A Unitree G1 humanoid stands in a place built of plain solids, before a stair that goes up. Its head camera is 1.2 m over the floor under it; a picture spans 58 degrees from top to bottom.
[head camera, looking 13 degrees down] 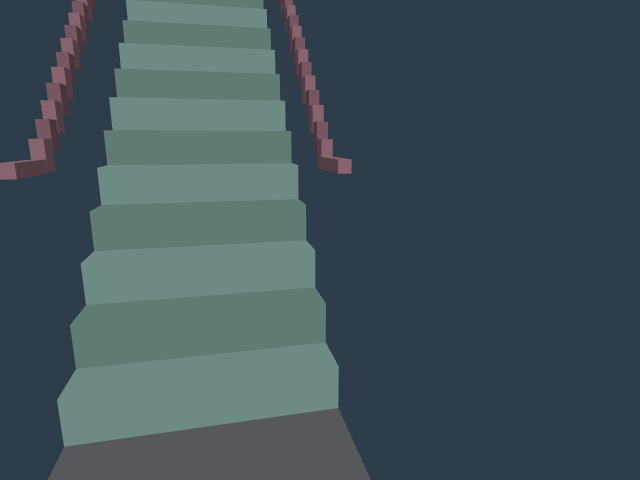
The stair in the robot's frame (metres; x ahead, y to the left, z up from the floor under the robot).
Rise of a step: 0.21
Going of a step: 0.24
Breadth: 1.24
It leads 13 degrees to the left of straight ahead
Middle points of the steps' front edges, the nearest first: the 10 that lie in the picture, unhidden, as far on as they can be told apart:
1.64 0.47 0.21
1.87 0.53 0.42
2.11 0.58 0.63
2.34 0.64 0.84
2.58 0.69 1.05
2.81 0.75 1.26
3.05 0.80 1.47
3.28 0.85 1.68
3.52 0.91 1.89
3.75 0.96 2.10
